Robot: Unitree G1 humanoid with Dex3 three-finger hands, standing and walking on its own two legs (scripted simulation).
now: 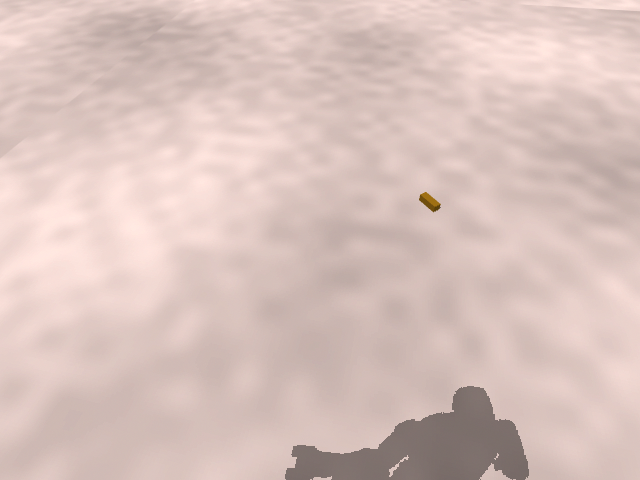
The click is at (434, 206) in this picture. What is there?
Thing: small brick
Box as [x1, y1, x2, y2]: [419, 192, 440, 211]
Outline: 420,194 419,199 432,211 438,209 440,204 426,192
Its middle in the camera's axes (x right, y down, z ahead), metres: +0.50 -0.18 +1.79
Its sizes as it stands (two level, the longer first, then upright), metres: 0.099 0.035 0.034
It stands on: the floor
